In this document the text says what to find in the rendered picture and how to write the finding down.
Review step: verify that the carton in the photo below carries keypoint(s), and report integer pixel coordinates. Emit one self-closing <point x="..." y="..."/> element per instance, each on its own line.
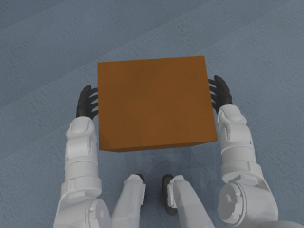
<point x="151" y="104"/>

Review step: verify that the robot left foot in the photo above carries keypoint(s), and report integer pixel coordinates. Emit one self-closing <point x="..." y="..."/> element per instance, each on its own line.
<point x="141" y="176"/>

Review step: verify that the robot right forearm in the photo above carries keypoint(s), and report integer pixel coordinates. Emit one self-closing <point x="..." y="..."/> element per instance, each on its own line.
<point x="239" y="162"/>

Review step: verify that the robot left forearm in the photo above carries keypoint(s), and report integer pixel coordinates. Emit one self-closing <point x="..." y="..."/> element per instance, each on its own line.
<point x="82" y="181"/>

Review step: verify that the robot left hand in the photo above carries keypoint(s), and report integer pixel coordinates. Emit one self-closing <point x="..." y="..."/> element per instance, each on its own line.
<point x="84" y="107"/>

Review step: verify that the robot left upper arm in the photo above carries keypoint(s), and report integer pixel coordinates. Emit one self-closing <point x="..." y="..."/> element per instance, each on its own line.
<point x="90" y="213"/>

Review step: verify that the robot right hand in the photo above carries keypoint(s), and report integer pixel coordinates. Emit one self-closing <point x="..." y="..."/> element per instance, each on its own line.
<point x="222" y="92"/>

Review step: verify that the robot right upper arm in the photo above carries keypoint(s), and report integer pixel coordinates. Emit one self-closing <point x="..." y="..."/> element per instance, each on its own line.
<point x="245" y="206"/>

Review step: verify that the right robot shin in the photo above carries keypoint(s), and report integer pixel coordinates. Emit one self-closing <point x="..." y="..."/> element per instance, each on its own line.
<point x="176" y="178"/>

